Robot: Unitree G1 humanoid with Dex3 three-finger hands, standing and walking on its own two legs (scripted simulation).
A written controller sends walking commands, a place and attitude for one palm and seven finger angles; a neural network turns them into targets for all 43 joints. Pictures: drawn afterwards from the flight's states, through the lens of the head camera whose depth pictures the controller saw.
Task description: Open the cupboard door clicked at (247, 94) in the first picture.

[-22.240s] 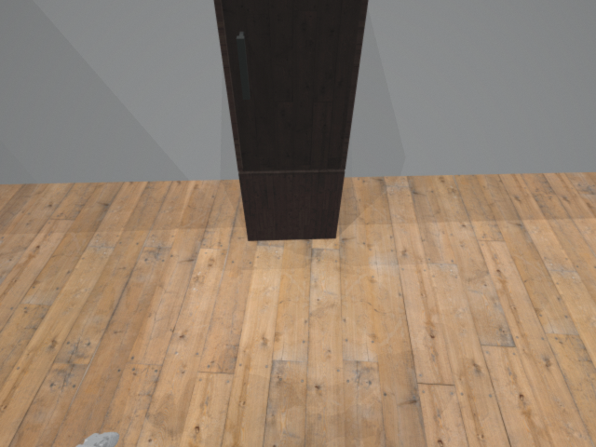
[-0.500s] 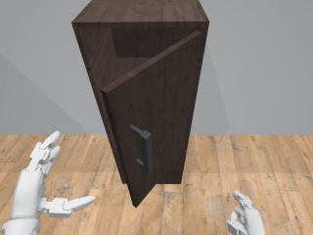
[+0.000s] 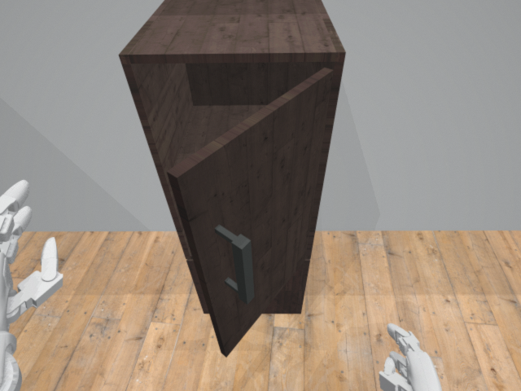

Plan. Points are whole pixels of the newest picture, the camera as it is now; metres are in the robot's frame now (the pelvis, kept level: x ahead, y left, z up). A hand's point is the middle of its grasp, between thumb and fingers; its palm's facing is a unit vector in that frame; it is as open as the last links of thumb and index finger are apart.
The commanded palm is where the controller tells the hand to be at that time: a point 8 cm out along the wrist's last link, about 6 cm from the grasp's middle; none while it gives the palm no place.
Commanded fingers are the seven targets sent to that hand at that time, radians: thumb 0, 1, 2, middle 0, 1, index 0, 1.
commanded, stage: draw the hand back to the body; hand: left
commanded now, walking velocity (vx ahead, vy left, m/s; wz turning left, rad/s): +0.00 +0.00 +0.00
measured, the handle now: (235, 266) +0.30 +0.09 +0.04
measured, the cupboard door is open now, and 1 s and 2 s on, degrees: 52 52 52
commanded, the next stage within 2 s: step back with the hand held close in 0.30 s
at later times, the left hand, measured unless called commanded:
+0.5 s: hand (72, 273) +0.19 +0.24 +0.17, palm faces +0.46 -0.78 -0.42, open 7.4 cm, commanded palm +0.14 +0.28 +0.18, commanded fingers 0.00 0.90 0.90 -0.20 -0.30 -0.20 -0.30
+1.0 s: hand (25, 314) +0.14 +0.27 +0.16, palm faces +0.35 -0.78 -0.53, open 7.4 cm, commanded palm +0.08 +0.31 +0.18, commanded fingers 0.00 0.90 0.90 -0.20 -0.30 -0.20 -0.30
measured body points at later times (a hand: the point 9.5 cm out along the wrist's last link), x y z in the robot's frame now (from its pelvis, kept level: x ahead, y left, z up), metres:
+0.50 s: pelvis +0.00 -0.02 +0.00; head -0.01 -0.05 +0.45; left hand +0.16 +0.28 +0.19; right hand +0.19 -0.25 -0.08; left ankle +0.03 +0.12 -0.74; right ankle -0.07 -0.14 -0.74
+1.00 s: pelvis -0.07 +0.02 +0.00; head -0.04 +0.02 +0.44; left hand +0.12 +0.31 +0.19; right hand +0.11 -0.23 -0.08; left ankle +0.03 +0.12 -0.74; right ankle -0.07 -0.14 -0.74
